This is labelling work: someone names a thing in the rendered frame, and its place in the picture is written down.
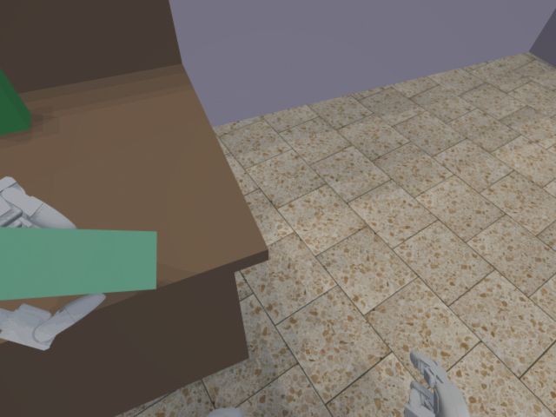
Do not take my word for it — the table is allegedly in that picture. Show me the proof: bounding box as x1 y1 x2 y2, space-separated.
0 0 268 417

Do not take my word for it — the sponge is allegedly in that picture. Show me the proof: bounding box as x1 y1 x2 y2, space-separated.
0 227 157 301

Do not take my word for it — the robot right hand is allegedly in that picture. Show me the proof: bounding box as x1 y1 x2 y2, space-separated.
405 351 471 417

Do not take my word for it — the robot left hand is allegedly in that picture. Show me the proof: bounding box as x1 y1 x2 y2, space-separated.
0 176 106 350

